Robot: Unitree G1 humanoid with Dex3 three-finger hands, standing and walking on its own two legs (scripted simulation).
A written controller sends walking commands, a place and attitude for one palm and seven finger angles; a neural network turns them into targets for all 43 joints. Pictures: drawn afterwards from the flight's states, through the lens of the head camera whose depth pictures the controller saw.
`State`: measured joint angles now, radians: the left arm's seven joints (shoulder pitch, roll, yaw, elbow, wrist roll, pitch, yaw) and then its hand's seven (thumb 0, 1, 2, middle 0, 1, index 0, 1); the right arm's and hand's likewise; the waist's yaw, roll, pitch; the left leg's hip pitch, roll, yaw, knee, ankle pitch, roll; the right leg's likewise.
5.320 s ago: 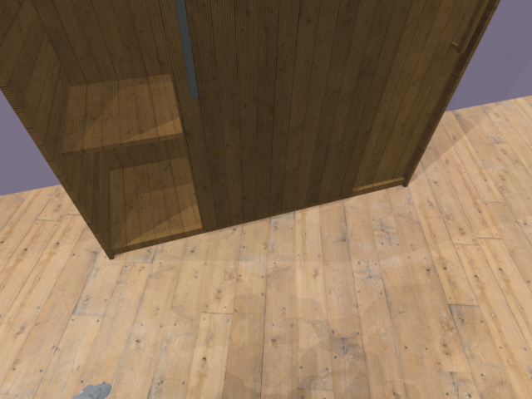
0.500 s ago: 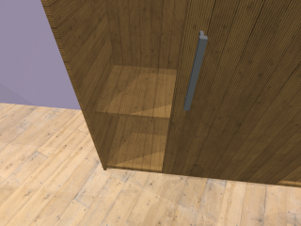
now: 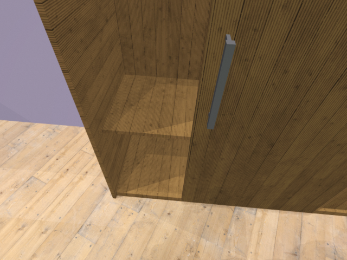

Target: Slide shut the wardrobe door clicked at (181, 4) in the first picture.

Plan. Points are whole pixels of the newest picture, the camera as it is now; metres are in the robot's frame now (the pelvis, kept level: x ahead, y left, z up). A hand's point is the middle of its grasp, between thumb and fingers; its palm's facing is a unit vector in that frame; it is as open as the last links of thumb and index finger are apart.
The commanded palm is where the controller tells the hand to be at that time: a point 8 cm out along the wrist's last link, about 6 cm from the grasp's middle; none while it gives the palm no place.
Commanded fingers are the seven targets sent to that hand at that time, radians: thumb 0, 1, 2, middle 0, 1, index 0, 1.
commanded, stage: look again from close up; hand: right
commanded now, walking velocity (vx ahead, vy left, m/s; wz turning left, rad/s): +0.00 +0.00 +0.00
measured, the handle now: (218, 87) +0.55 -0.08 +0.13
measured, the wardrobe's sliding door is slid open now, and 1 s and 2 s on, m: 0.40 0.40 0.40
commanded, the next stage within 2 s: raise the hand with hooked fingers in 0.56 s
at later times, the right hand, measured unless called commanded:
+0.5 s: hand out of the picture +0.02 -0.18 -0.17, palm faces -0.01 +0.98 -0.18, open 7.4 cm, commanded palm none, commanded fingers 0.00 -0.90 -0.90 0.20 0.30 0.20 0.30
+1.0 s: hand (257, 237) +0.19 -0.16 +0.01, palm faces -0.07 +1.00 -0.02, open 8.1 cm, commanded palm +0.14 -0.24 -0.02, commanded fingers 0.00 -0.48 -0.72 0.23 0.57 0.23 0.57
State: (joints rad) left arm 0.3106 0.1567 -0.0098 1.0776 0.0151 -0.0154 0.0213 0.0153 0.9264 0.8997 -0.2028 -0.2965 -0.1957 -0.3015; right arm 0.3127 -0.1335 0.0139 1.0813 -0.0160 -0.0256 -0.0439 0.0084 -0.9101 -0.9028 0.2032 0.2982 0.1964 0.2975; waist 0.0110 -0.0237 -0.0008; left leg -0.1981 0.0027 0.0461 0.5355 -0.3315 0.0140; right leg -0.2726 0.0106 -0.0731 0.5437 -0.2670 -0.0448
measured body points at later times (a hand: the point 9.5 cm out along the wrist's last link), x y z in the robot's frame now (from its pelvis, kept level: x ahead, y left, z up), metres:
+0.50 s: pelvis +0.02 -0.01 +0.00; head +0.03 -0.02 +0.45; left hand +0.04 +0.22 -0.15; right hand +0.02 -0.23 -0.16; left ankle -0.03 +0.11 -0.73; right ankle +0.02 -0.09 -0.73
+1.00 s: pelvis -0.03 +0.01 -0.05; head -0.01 +0.01 +0.40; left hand +0.17 +0.26 -0.09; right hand +0.19 -0.21 +0.01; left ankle -0.03 +0.11 -0.73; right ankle +0.02 -0.09 -0.73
